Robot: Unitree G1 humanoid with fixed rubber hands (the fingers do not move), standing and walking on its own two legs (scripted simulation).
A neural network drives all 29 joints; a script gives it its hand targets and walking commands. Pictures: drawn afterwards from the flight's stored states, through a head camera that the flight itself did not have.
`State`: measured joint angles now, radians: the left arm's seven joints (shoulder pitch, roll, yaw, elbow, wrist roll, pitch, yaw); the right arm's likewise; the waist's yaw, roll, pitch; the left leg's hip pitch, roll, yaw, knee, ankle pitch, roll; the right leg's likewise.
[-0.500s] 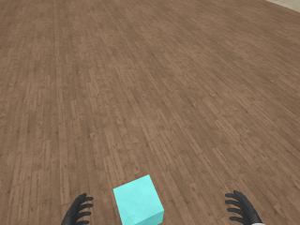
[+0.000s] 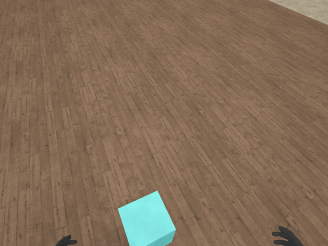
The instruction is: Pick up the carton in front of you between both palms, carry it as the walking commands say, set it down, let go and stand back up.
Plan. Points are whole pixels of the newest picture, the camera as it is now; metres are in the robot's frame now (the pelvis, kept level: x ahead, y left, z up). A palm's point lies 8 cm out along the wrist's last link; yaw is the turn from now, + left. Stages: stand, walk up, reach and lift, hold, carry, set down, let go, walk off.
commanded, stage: stand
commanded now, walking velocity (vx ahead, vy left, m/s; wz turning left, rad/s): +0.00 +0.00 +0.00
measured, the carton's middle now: (146, 226) +0.35 +0.08 -0.64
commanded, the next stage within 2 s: none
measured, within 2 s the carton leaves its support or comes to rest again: neither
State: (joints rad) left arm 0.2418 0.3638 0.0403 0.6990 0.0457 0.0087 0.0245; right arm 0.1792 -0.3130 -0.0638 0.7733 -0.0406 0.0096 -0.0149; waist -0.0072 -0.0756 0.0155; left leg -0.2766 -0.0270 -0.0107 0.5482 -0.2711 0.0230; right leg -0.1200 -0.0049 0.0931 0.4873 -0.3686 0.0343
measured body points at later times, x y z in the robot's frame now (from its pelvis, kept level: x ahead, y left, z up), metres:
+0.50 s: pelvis +0.00 +0.00 +0.01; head +0.00 +0.02 +0.46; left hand +0.11 +0.30 -0.12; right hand +0.11 -0.31 -0.09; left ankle +0.01 +0.10 -0.73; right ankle -0.07 -0.15 -0.73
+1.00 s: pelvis -0.02 +0.00 +0.01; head -0.02 +0.02 +0.46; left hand +0.08 +0.30 -0.12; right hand +0.08 -0.32 -0.10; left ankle +0.01 +0.11 -0.73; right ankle -0.07 -0.15 -0.73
